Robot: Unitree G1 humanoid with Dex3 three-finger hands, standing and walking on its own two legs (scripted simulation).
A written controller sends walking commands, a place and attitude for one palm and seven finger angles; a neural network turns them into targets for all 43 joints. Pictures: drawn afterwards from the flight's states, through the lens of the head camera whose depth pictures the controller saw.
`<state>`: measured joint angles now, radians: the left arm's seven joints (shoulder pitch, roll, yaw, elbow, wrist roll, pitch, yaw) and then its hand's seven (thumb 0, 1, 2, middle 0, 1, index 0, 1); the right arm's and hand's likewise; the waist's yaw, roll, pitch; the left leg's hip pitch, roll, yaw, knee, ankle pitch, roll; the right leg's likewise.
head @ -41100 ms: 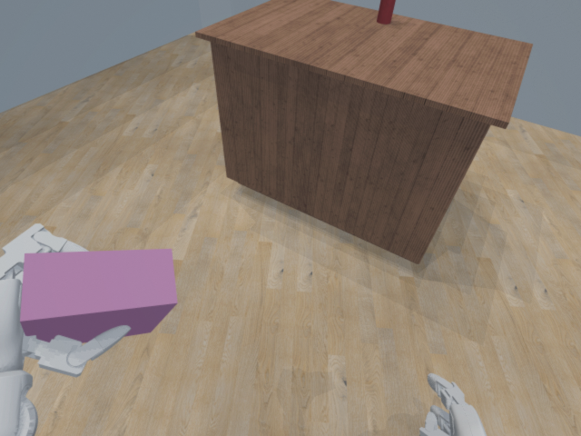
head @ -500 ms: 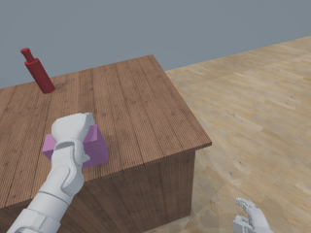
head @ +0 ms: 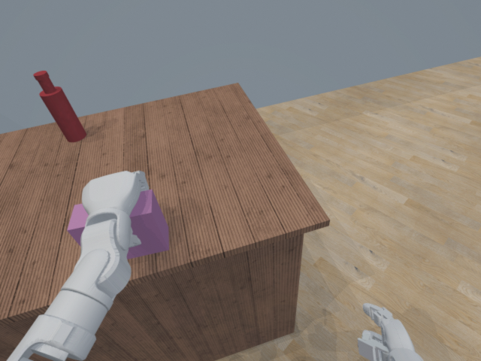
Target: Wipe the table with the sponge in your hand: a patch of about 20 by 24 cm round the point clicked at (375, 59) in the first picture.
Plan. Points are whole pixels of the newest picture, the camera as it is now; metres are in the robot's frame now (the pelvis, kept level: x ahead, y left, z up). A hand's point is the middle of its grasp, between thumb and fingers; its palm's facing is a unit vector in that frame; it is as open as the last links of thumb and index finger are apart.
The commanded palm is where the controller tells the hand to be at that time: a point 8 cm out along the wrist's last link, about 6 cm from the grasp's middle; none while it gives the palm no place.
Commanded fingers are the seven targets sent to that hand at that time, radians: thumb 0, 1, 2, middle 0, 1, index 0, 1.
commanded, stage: wipe forward along the third lane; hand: left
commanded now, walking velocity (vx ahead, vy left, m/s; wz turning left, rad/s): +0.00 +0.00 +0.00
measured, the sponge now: (128, 235) +0.31 +0.26 +0.05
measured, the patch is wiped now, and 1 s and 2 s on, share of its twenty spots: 0.85 0.85 1.00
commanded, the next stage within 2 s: wipe back along the third lane in 1.60 s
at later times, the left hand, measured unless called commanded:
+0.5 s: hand (131, 198) +0.36 +0.25 +0.10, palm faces -0.08 -0.01 -1.00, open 9.9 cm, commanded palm +0.35 +0.26 +0.13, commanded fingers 0.00 0.10 1.30 -1.20 -1.60 -1.20 -1.60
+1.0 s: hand (135, 178) +0.41 +0.27 +0.10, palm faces -0.13 +0.03 -0.99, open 9.9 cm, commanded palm +0.40 +0.28 +0.12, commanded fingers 0.00 0.10 1.30 -1.20 -1.60 -1.20 -1.60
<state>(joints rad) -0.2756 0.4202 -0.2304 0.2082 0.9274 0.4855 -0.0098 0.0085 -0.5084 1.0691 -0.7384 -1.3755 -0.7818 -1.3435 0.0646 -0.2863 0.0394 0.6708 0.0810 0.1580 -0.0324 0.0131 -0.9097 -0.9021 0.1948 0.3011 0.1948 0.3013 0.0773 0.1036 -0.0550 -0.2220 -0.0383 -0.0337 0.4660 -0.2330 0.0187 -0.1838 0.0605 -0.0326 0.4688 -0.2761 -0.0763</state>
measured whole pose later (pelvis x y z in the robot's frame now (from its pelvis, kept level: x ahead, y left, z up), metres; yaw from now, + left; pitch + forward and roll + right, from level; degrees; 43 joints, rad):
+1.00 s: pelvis -0.03 -0.04 -0.02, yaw -4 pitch +10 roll +0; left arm -0.74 0.67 -0.01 0.99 0.97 0.09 0.02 0.01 -0.58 1.09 -0.82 -1.31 -0.84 -1.31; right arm 0.27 -0.33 0.01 0.72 0.08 0.14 -0.05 0.01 -0.91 -0.90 0.20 0.30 0.20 0.30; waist -0.04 0.08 -0.11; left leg -0.54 -0.02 -0.11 0.64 -0.28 0.05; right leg -0.50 0.15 -0.02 0.58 -0.25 -0.14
